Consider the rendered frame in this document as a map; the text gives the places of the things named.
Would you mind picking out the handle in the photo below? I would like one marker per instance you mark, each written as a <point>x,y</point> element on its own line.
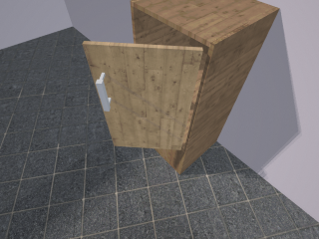
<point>103,93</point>

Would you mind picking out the cupboard door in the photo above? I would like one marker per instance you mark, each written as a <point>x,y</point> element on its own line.
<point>151,89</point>

